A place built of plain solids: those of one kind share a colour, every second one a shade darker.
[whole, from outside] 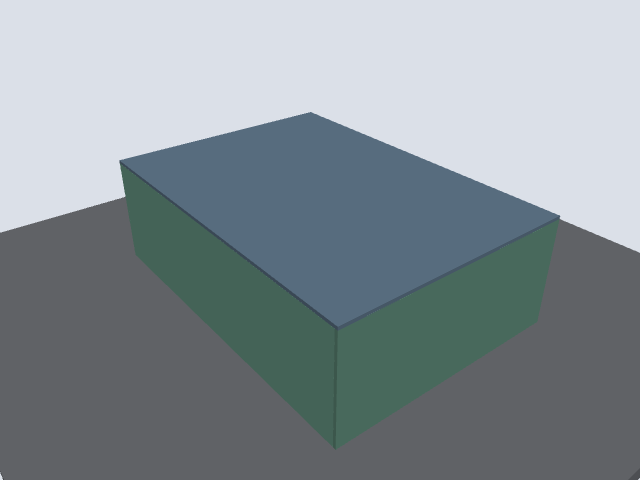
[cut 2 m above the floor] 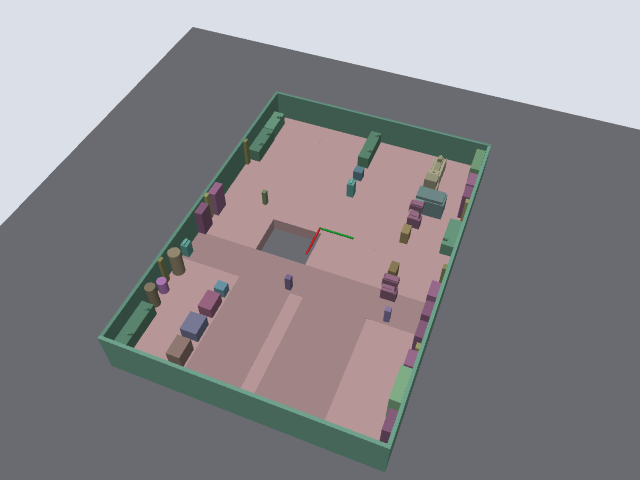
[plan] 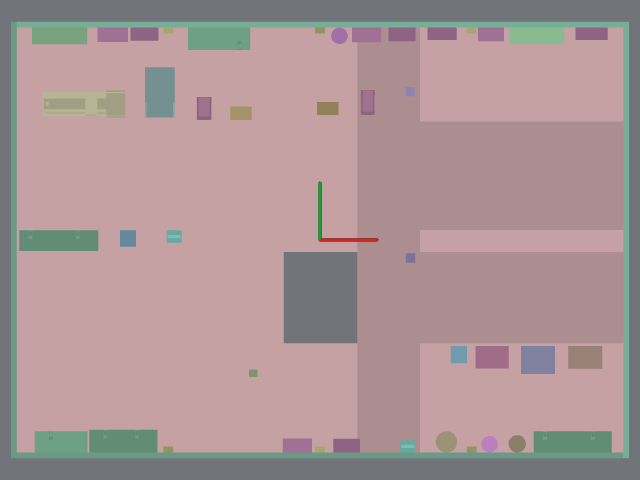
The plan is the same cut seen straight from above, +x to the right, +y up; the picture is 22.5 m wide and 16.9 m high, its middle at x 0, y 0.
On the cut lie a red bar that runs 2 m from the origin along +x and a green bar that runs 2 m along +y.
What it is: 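A machine and fitters' shop under lamps; one hall, a truck gangway, bays of machines, benches and stores, erecting floors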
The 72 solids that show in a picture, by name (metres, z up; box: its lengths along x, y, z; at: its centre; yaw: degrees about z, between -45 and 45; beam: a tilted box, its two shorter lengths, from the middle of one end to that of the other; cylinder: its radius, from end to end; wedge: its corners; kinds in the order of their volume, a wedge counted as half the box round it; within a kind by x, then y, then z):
{
 "floor_1": {"box": [9.4, 14.96, 0.9], "at": [-5.98, 0.0, 0.4]},
 "floor_2": {"box": [21.36, 3.85, 0.9], "at": [0.0, -5.56, 0.4]},
 "floor_3": {"box": [21.36, 3.32, 0.9], "at": [0.0, 5.82, 0.4]},
 "floor_4": {"box": [2.59, 7.91, 0.9], "at": [0.02, 3.53, 0.4]},
 "floor_5": {"box": [2.21, 14.96, 0.9], "at": [2.42, 0.0, 0.4]},
 "floor_6": {"box": [9.37, 3.21, 0.9], "at": [6.0, -2.03, 0.4]},
 "floor_7": {"box": [7.16, 7.84, 0.9], "at": [7.1, -3.56, 0.4]},
 "floor_8": {"box": [7.18, 3.82, 0.9], "at": [7.1, 2.26, 0.4]},
 "wall_1": {"box": [0.2, 15.36, 6.89], "at": [-10.78, 0.0, 3.4]},
 "wall_2": {"box": [21.36, 0.2, 6.89], "at": [0.0, -7.58, 3.4]},
 "wall_3": {"box": [21.36, 0.2, 6.89], "at": [0.0, 7.58, 3.4]},
 "wall_4": {"box": [0.2, 15.36, 6.89], "at": [10.78, 0.0, 3.4]},
 "roof_1": {"box": [21.76, 15.36, 0.2], "at": [0.0, 0.0, 6.94]},
 "cabinet_1": {"box": [1.08, 0.51, 1.98], "at": [-7.3, 7.23, 1.84]},
 "cabinet_2": {"box": [0.98, 0.47, 1.93], "at": [-6.18, 7.25, 1.82]},
 "cabinet_3": {"box": [1.04, 0.49, 1.86], "at": [-0.8, -7.24, 1.79]},
 "cabinet_4": {"box": [0.94, 0.49, 1.8], "at": [0.94, -7.24, 1.76]},
 "cabinet_5": {"box": [1.03, 0.52, 1.96], "at": [1.64, 7.22, 1.83]},
 "cabinet_6": {"box": [0.95, 0.48, 1.84], "at": [2.89, 7.24, 1.77]},
 "cabinet_7": {"box": [1.03, 0.44, 1.93], "at": [4.3, 7.26, 1.82]},
 "cabinet_8": {"box": [0.93, 0.49, 1.82], "at": [6.02, 7.24, 1.77]},
 "cabinet_9": {"box": [1.14, 0.44, 1.97], "at": [9.57, 7.26, 1.84]},
 "bench_1": {"box": [2.79, 0.73, 0.86], "at": [-9.2, -0.02, 1.28]},
 "bench_2": {"box": [1.86, 0.75, 0.88], "at": [-9.11, -7.11, 1.3]},
 "bench_3": {"box": [2.41, 0.8, 0.89], "at": [-6.92, -7.08, 1.3]},
 "bench_4": {"box": [2.19, 0.79, 0.88], "at": [-3.55, 7.09, 1.29]},
 "bench_5": {"box": [2.75, 0.75, 0.89], "at": [8.9, -7.11, 1.3]},
 "shelving_1": {"box": [1.95, 0.59, 2.19], "at": [-9.17, 7.19, 1.95]},
 "shelving_2": {"box": [1.93, 0.59, 2.17], "at": [7.64, 7.19, 1.94]},
 "pier_1": {"box": [0.35, 0.21, 5.99], "at": [-5.34, -7.38, 3.85]},
 "pier_2": {"box": [0.35, 0.21, 5.99], "at": [-5.34, 7.38, 3.85]},
 "pier_3": {"box": [0.35, 0.21, 5.99], "at": [0.0, -7.38, 3.85]},
 "pier_4": {"box": [0.35, 0.21, 5.99], "at": [0.0, 7.38, 3.85]},
 "pier_5": {"box": [0.35, 0.21, 5.99], "at": [5.34, -7.38, 3.85]},
 "pier_6": {"box": [0.35, 0.21, 5.99], "at": [5.34, 7.38, 3.85]},
 "lathe_1": {"box": [0.36, 0.27, 0.27], "at": [-9.38, 4.79, 1.89]},
 "lathe_2": {"box": [2.23, 0.86, 0.67], "at": [-8.64, 4.78, 1.19]},
 "lathe_3": {"box": [2.2, 0.38, 0.23], "at": [-8.62, 4.79, 1.64]},
 "lathe_4": {"box": [2.11, 0.04, 0.04], "at": [-8.6, 4.47, 1.65]},
 "lathe_5": {"box": [1.88, 0.03, 0.53], "at": [-8.52, 5.2, 1.79]},
 "lathe_6": {"box": [0.42, 0.65, 0.14], "at": [-8.05, 4.74, 1.78]},
 "lathe_7": {"box": [0.67, 0.79, 0.68], "at": [-7.19, 4.78, 1.86]},
 "lathe_8": {"box": [0.67, 0.96, 0.62], "at": [-7.19, 4.79, 1.16]},
 "shaper_1": {"box": [1.04, 0.53, 0.5], "at": [-5.64, 4.58, 1.1]},
 "shaper_2": {"box": [0.92, 1.67, 0.22], "at": [-5.64, 5.15, 2.17]},
 "shaper_3": {"box": [1.04, 1.24, 1.21], "at": [-5.64, 5.46, 1.46]},
 "receiver_1": {"cylinder": 0.38, "from": [4.45, -7.11, 0.85], "to": [4.45, -7.11, 2.57]},
 "receiver_2": {"cylinder": 0.31, "from": [6.94, -7.18, 0.85], "to": [6.94, -7.18, 2.43]},
 "drill_1": {"box": [0.42, 0.49, 0.05], "at": [-4.08, 4.51, 1.86]},
 "drill_2": {"box": [0.52, 0.61, 0.06], "at": [-4.08, 4.53, 1.62]},
 "drill_3": {"box": [0.52, 0.81, 0.74], "at": [-4.08, 4.63, 1.22]},
 "drill_4": {"box": [0.48, 0.79, 0.34], "at": [-4.08, 4.64, 2.58]},
 "drill_5": {"box": [0.38, 0.67, 0.1], "at": [-4.08, 4.68, 2.8]},
 "drill_6": {"box": [0.39, 0.57, 0.05], "at": [1.68, 4.72, 1.86]},
 "drill_7": {"box": [0.49, 0.69, 0.06], "at": [1.68, 4.74, 1.62]},
 "drill_8": {"box": [0.49, 0.89, 0.74], "at": [1.68, 4.84, 1.22]},
 "drill_9": {"box": [0.45, 0.87, 0.34], "at": [1.68, 4.85, 2.43]},
 "drill_10": {"box": [0.35, 0.75, 0.1], "at": [1.68, 4.89, 2.65]},
 "pallet_1": {"box": [1.2, 0.8, 1.03], "at": [9.34, -4.13, 1.37]},
 "stillage_1": {"box": [1.2, 0.99, 0.79], "at": [7.68, -4.22, 1.25]},
 "swarfbin_1": {"box": [1.18, 0.8, 0.8], "at": [6.06, -4.13, 1.25]},
 "trolley_1": {"box": [0.76, 0.48, 0.93], "at": [-2.78, 4.47, 1.32]},
 "trolley_2": {"box": [0.76, 0.47, 0.99], "at": [0.28, 4.63, 1.35]},
 "binsmall_1": {"box": [0.56, 0.59, 0.74], "at": [-6.76, 0.05, 1.22]},
 "binsmall_2": {"box": [0.57, 0.61, 0.68], "at": [4.89, -4.04, 1.2]},
 "drum_1": {"cylinder": 0.29, "from": [0.69, 7.19, 0.85], "to": [0.69, 7.19, 1.73]},
 "drum_2": {"cylinder": 0.29, "from": [5.97, -7.19, 0.85], "to": [5.97, -7.19, 1.73]},
 "pedgrinder_1": {"box": [0.53, 0.45, 1.07], "at": [-5.13, 0.12, 1.39]},
 "pedgrinder_2": {"box": [0.53, 0.43, 0.95], "at": [3.09, -7.26, 1.33]},
 "bollard_1": {"box": [0.32, 0.32, 1.05], "at": [3.18, 5.22, 1.38]},
 "bollard_2": {"box": [0.34, 0.34, 1.02], "at": [3.19, -0.64, 1.36]},
 "pendant_1": {"box": [0.3, 0.26, 1.07], "at": [-2.35, -4.69, 1.39]}
}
